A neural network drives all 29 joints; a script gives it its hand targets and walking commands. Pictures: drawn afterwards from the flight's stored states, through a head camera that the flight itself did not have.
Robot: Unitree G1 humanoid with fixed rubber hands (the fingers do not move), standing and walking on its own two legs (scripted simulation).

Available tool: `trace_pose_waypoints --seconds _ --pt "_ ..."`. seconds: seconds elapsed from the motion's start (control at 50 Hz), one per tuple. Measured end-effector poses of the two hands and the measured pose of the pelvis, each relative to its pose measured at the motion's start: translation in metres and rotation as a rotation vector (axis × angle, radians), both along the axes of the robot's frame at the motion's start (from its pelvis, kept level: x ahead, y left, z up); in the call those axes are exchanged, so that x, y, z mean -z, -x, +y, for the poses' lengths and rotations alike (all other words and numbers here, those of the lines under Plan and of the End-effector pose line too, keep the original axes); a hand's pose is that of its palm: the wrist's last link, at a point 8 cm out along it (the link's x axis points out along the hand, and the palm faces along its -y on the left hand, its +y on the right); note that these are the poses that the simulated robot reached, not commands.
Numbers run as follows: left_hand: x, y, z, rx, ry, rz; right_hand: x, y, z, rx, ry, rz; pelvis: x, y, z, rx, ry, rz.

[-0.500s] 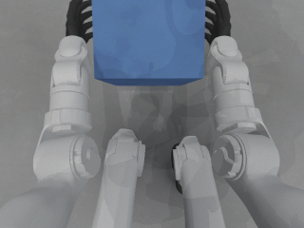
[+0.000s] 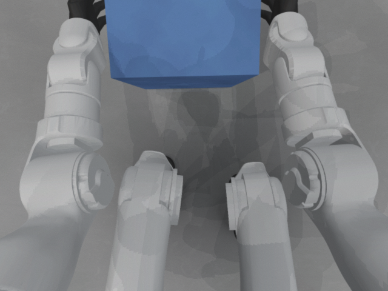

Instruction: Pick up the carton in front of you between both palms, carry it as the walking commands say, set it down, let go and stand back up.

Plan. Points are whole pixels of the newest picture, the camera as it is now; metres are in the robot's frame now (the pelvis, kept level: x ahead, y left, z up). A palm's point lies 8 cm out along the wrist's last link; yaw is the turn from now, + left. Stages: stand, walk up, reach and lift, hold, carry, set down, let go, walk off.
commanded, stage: set down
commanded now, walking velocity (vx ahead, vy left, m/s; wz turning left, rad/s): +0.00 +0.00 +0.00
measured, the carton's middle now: (185, 28) +0.54 +0.09 -0.24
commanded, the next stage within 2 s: none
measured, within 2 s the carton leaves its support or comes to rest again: rests again in 0.36 s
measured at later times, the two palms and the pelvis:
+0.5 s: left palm (96, 34) +0.50 +0.23 -0.18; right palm (281, 24) +0.55 -0.08 -0.18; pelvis -0.01 +0.00 -0.01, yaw +0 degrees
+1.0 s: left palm (93, 41) +0.49 +0.24 -0.21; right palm (286, 28) +0.55 -0.09 -0.20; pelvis -0.01 +0.00 -0.02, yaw +0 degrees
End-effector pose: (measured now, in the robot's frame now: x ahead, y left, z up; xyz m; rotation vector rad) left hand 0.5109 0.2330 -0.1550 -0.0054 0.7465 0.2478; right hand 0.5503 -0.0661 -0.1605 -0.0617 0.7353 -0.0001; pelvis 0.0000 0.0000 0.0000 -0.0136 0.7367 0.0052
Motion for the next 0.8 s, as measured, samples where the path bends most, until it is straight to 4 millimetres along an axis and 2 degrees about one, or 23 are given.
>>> trace_pose_waypoints --seconds 0.18,0.38,0.8 --pt "0.013 0.011 -0.002 0.016 0.012 0.025 0.009 0.006 -0.003 -0.017 0.012 0.023 0.004 0.004 -0.004 0.004 -0.007 -0.035" --pt "0.028 0.012 -0.005 0.039 0.026 0.039 0.023 0.006 -0.009 -0.032 0.021 0.040 0.008 0.005 -0.003 0.008 -0.009 -0.070" --pt "0.031 0.009 -0.002 0.078 0.048 0.020 0.026 0.002 -0.013 -0.077 -0.019 0.028 0.016 0.010 -0.005 0.010 -0.012 -0.111"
